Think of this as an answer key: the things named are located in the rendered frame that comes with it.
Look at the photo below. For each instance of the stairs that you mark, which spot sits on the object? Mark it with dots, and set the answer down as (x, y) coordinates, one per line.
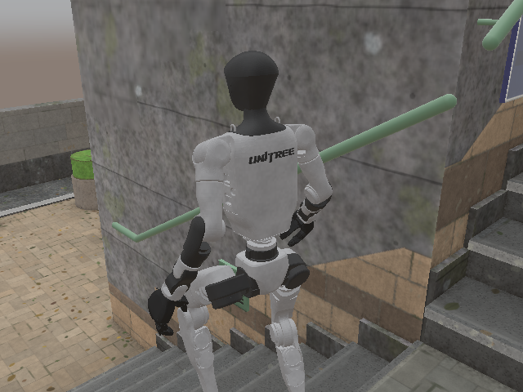
(346, 374)
(490, 296)

